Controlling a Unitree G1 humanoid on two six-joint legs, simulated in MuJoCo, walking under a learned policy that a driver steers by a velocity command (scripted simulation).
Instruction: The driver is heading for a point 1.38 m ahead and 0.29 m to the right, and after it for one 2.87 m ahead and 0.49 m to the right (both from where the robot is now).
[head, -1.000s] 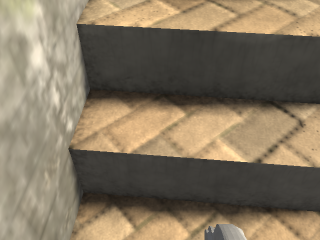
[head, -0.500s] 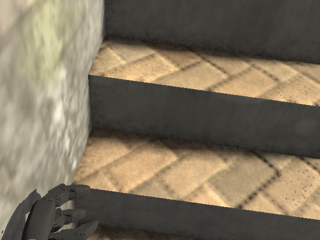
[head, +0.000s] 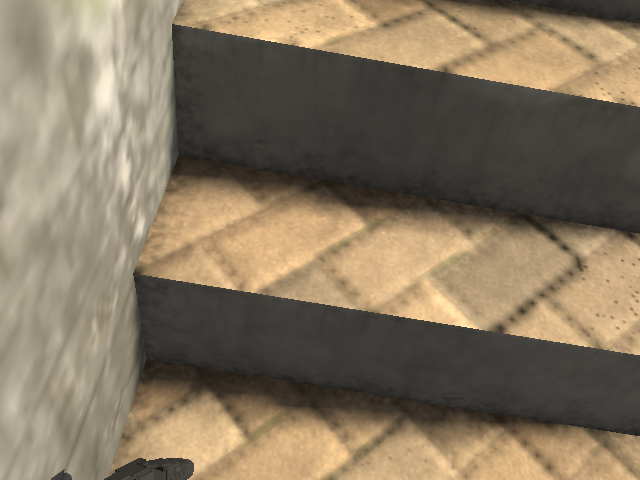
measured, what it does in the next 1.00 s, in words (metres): steps on the spot: right foot 0.22 m higher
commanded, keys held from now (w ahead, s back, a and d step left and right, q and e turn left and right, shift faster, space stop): w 1.00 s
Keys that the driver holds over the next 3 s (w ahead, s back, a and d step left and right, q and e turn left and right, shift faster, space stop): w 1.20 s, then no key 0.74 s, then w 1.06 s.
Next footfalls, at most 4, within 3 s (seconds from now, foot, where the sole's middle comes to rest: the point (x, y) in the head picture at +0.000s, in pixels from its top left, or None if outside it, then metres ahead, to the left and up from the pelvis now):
0.32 right None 0.10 -0.20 -0.59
1.92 left None -0.08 0.04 -0.81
2.36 right None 0.09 -0.12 -0.59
2.70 left None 0.18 0.09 -0.60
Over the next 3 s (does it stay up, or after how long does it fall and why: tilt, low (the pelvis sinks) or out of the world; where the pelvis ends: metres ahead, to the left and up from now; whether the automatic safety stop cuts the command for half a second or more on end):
stays up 0.13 0.00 0.16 its command is cut before an obstacle from the start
